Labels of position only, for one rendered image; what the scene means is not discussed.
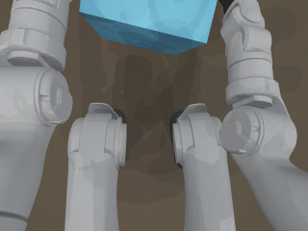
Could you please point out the robot left foot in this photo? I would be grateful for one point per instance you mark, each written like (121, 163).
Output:
(121, 114)

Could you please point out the robot right forearm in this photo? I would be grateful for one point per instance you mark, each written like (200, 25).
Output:
(249, 60)

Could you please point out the right robot thigh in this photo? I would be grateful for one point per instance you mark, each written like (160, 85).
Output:
(209, 203)

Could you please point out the right robot upper arm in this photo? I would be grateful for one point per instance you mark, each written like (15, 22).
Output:
(260, 142)

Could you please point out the robot left forearm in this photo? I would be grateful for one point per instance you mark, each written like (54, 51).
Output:
(36, 33)

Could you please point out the carton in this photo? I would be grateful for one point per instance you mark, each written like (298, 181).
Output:
(166, 26)

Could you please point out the left robot upper arm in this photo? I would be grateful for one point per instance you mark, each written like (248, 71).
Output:
(33, 101)

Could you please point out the right robot hand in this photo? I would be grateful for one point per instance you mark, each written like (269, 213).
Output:
(226, 4)

